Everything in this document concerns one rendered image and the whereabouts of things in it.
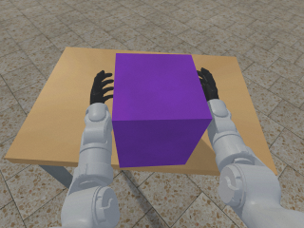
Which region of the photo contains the right robot hand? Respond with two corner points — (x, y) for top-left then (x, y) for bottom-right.
(197, 67), (219, 102)

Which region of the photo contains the right robot forearm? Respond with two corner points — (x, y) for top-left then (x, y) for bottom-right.
(206, 99), (281, 197)

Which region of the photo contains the left robot upper arm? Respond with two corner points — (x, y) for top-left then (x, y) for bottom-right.
(48, 185), (121, 228)

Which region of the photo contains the left robot forearm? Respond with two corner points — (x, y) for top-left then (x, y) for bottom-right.
(61, 103), (113, 224)

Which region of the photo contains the carton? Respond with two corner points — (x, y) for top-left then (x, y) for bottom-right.
(111, 53), (213, 168)

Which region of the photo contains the table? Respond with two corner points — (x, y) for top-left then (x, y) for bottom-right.
(5, 47), (278, 189)

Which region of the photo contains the right robot upper arm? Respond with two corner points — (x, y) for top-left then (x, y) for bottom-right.
(218, 163), (304, 228)

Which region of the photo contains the left robot hand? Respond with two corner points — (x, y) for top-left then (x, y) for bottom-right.
(89, 70), (114, 105)

